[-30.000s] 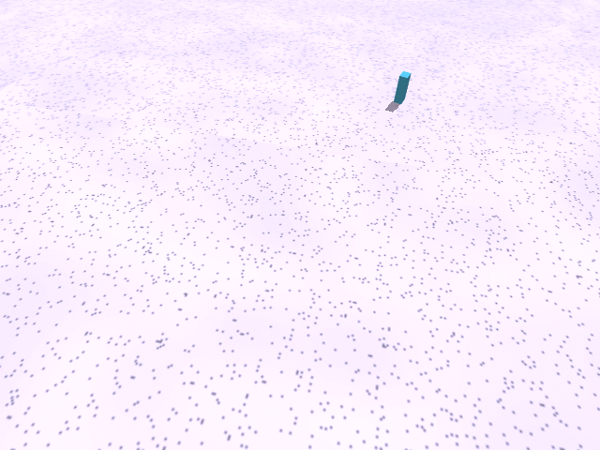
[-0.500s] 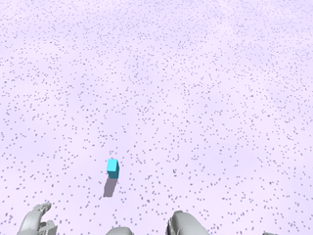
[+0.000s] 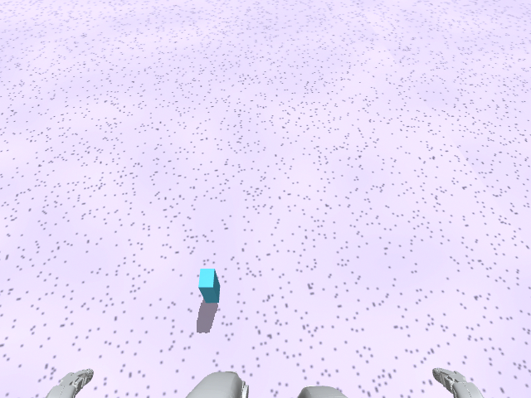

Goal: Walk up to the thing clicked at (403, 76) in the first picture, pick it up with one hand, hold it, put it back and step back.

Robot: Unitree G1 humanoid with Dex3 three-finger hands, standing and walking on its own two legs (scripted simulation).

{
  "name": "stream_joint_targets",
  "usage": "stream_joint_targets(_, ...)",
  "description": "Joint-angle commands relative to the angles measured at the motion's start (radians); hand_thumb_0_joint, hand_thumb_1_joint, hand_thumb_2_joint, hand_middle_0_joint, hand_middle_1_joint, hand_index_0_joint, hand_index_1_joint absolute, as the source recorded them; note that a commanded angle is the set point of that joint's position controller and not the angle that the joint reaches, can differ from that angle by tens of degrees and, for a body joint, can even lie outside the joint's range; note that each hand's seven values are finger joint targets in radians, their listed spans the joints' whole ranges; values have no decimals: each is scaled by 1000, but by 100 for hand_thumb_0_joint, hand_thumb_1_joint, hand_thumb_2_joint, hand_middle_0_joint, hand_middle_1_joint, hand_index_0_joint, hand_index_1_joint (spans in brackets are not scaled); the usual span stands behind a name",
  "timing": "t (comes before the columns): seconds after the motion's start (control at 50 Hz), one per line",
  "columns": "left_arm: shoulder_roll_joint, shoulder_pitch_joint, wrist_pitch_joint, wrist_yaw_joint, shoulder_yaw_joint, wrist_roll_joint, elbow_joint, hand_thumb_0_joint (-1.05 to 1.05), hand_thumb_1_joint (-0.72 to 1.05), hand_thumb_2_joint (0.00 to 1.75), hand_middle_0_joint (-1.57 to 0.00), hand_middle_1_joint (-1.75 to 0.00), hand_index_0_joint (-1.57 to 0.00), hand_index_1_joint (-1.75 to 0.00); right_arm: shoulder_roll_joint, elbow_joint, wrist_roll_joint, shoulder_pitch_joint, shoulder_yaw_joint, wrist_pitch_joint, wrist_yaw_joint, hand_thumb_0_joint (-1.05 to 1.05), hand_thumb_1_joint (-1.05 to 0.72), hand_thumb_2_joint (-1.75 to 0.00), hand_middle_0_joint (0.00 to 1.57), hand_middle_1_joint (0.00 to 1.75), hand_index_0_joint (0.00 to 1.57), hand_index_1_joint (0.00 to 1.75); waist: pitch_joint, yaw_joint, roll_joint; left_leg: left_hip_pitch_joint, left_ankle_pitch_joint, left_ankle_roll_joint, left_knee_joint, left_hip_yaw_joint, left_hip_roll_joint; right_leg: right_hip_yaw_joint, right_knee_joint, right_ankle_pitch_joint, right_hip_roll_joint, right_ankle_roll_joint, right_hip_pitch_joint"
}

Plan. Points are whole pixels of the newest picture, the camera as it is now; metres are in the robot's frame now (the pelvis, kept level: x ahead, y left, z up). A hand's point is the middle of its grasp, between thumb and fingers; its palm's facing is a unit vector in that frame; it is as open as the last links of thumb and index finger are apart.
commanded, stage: step back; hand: left
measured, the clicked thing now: (210, 286) +0.51 +0.21 -0.68
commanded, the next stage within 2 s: none
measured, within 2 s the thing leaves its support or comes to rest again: neither
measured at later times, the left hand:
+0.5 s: hand out of the picture -0.04 +0.29 -0.15, palm faces +0.02 -0.93 -0.38, open 7.3 cm
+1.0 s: hand out of the picture -0.14 +0.23 -0.15, palm faces +0.05 -0.93 -0.37, open 7.3 cm
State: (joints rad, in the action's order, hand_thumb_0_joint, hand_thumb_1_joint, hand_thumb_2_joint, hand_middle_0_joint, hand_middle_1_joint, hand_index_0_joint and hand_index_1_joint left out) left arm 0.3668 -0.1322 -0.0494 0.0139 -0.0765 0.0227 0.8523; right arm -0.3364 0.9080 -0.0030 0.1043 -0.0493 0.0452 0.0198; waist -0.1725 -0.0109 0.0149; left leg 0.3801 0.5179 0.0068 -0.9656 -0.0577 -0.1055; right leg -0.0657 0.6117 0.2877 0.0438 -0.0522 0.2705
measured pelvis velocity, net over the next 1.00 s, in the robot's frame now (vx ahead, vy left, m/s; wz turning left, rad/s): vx -0.29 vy -0.04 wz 0.03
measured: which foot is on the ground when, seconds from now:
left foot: up 0.00-0.20, down 0.22-0.62, up 0.64-0.92, down 0.94-1.00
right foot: down 0.00-0.24, up 0.26-0.58, down 0.60-0.96, up 0.98-1.00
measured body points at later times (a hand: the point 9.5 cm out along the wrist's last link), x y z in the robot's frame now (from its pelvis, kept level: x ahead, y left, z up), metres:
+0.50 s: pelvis -0.13 +0.00 +0.00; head -0.07 +0.04 +0.45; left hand -0.04 +0.33 -0.13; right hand -0.02 -0.31 -0.10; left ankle -0.08 +0.14 -0.73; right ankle -0.18 -0.16 -0.66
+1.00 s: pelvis -0.29 -0.04 -0.01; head -0.23 -0.02 +0.43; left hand -0.15 +0.27 -0.13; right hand -0.21 -0.35 -0.13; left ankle -0.30 +0.07 -0.73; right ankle -0.21 -0.15 -0.72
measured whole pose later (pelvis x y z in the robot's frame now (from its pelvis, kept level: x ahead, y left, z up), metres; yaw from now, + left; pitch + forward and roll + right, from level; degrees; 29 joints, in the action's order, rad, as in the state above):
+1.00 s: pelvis -0.29 -0.04 -0.01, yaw +2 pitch -3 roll +2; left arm 0.40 -0.08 -0.08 0.02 -0.09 0.02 0.73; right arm -0.34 0.88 -0.03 0.19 -0.04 0.02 0.02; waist -0.21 -0.01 0.10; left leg 0.25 0.36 0.03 -0.66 0.00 -0.07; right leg -0.06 0.80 0.34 -0.01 -0.02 0.45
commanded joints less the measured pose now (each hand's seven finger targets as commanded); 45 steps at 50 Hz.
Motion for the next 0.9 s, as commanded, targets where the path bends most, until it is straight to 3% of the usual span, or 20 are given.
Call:
stream_joint_targets(0.0, 208, 81, 36, 19, -57, 10, -137, 0, 90, 90, -20, -30, -20, -30, -226, -55, -1, 88, -51, -22, 6, 0, -90, -90, 20, 30, 20, 30, 152, 10, 76, 0, 18, -21, -214, -65, -36, -228, -206, -499, -256, -203, 4)
stream_joint_targets(0.12, 217, -3, 11, 12, -59, 18, -153, 0, 90, 90, -20, -30, -20, -30, -203, -84, -5, 105, -39, -42, 16, 0, -90, -90, 20, 30, 20, 30, 281, -15, 175, 9, -35, -27, 329, 24, 78, -163, -70, -549, -219, -137, -307)
stream_joint_targets(0.18, 222, 26, -13, -3, -52, 1, -171, 0, 90, 90, -20, -30, -20, -30, -210, -65, -27, 143, -61, -50, 16, 0, -90, -90, 20, 30, 20, 30, 249, 21, 124, -194, -397, -8, 609, 45, 79, -123, 19, -328, -147, -53, -110)
stream_joint_targets(0.2, 192, 9, -16, -6, -44, -2, -179, 0, 90, 90, -20, -30, -20, -30, -271, -70, -43, 146, -76, -51, 16, 0, -90, -90, 20, 30, 20, 30, 242, 18, 1, -267, -379, 33, 621, -147, 217, -113, 80, -128, -80, -16, 60)
stream_joint_targets(0.22, 162, 1, -13, -3, -43, -4, -178, 0, 90, 90, -20, -30, -20, -30, -375, -84, -52, 96, -95, -50, 10, 0, -90, -90, 20, 30, 20, 30, 199, 8, -229, -295, -435, 131, 678, -419, 423, -45, 263, 251, 86, 24, 276)
stream_joint_targets(0.24, 211, 73, -10, 13, -64, 16, -182, 0, 90, 90, -20, -30, -20, -30, -428, -108, -37, 75, -107, -51, 6, 0, -90, -90, 20, 30, 20, 30, 155, 69, -265, -67, -452, 284, 698, -499, 561, -116, 461, 366, 56, 53, 178)
stream_joint_targets(0.26, 235, 89, -9, 14, -69, 21, -175, 0, 90, 90, -20, -30, -20, -30, -411, -119, -37, 16, -108, -59, 14, 0, -90, -90, 20, 30, 20, 30, 120, 50, -238, 13, -448, 308, 701, -500, 570, -160, 606, 321, 26, 48, 152)
stream_joint_targets(0.32, 209, -66, -7, 1, -74, -8, -117, 0, 90, 90, -20, -30, -20, -30, -289, -140, -41, -58, -68, -63, 18, 0, -90, -90, 20, 30, 20, 30, 152, -53, -139, -181, -698, 189, 562, -140, 339, -160, 678, 185, 79, 38, 255)
stream_joint_targets(0.38, 192, -42, -9, -6, -76, -2, -126, 0, 90, 90, -20, -30, -20, -30, -279, -126, -34, 53, -69, -62, 19, 0, -90, -90, 20, 30, 20, 30, 170, 9, -137, -281, -722, 183, 520, -141, 317, -138, 622, 173, 78, 76, 270)
stream_joint_targets(0.46, 189, -34, 3, -5, -66, 2, -151, 0, 90, 90, -20, -30, -20, -30, -306, -145, -25, 79, -78, -59, 26, 0, -90, -90, 20, 30, 20, 30, 218, 39, -179, -372, -755, 248, 468, -157, 385, -92, 359, 247, 2, 95, 225)
stream_joint_targets(0.52, 185, -77, 13, -12, -68, -1, -118, 0, 90, 90, -20, -30, -20, -30, -319, -163, -29, 49, -80, -44, 19, 0, -90, -90, 20, 30, 20, 30, 245, 26, -234, -291, -703, 198, 414, -110, 344, -4, 55, 178, -34, 69, 64)
stream_joint_targets(0.58, 193, -200, 25, -13, -75, 13, -43, 0, 90, 90, -20, -30, -20, -30, -296, -179, -8, 0, -70, -22, 12, 0, -90, -90, 20, 30, 20, 30, 281, -30, -166, -119, -497, 124, 300, -74, 279, 22, -231, -108, -22, 36, -151)
stream_joint_targets(0.6, 277, -188, 30, -14, -94, 28, -57, 0, 90, 90, -20, -30, -20, -30, -251, -192, 2, 11, -59, -19, 12, 0, -90, -90, 20, 30, 20, 30, 246, -22, 35, 67, -290, 51, 165, -48, 158, -236, -213, -152, -154, -10, -175)
stream_joint_targets(0.62, 360, -101, 24, -18, -111, 21, -103, 0, 90, 90, -20, -30, -20, -30, -208, -205, 5, 0, -50, -18, 26, 0, -90, -90, 20, 30, 20, 30, 187, -26, 250, 141, 77, 0, -19, 5, 10, -412, -284, -125, -334, -144, -3)
stream_joint_targets(0.64, 410, -25, 24, -12, -114, 29, -142, 0, 90, 90, -20, -30, -20, -30, -257, -189, 1, -6, -73, -16, 39, 0, -90, -90, 20, 30, 20, 30, 143, -40, 312, 47, 142, -10, -199, -64, 38, -538, -318, -117, -437, -246, 202)
stream_joint_targets(0.66, 360, 24, 26, -7, -104, 24, -153, 0, 90, 90, -20, -30, -20, -30, -287, -163, 4, 29, -77, -18, 32, 0, -90, -90, 20, 30, 20, 30, 108, -3, 270, -2, 84, -2, -243, -98, 69, -477, -319, -103, -419, -232, 265)
stream_joint_targets(0.7, 256, 66, 29, -3, -74, 20, -167, 0, 90, 90, -20, -30, -20, -30, -272, -121, 12, 66, -63, -21, 20, 0, -90, -90, 20, 30, 20, 30, 106, 26, 137, 56, -18, -2, -277, -87, -1, -200, -199, -313, -247, -154, 121)
stream_joint_targets(0.72, 250, 64, 27, 2, -79, 24, -164, 0, 90, 90, -20, -30, -20, -30, -244, -119, 13, 89, -54, -27, 26, 0, -90, -90, 20, 30, 20, 30, 136, 31, 161, 114, -32, -11, -255, -84, -12, -152, -150, -392, -220, -134, 27)
stream_joint_targets(0.82, 225, -43, 19, 17, -75, 26, -172, 0, 90, 90, -20, -30, -20, -30, -219, -140, -2, 77, -36, -46, 29, 0, -90, -90, 20, 30, 20, 30, 209, -39, 187, 118, 21, -22, 93, -10, 48, -173, -70, -545, -251, -158, -228)
stream_joint_targets(0.88, 226, -20, 6, 16, -64, 6, -194, 0, 90, 90, -20, -30, -20, -30, -216, -118, -17, 147, -45, -52, 25, 0, -90, -90, 20, 30, 20, 30, 258, -3, 184, -8, -132, 1, 439, 27, 91, -176, 35, -571, -257, -137, -246)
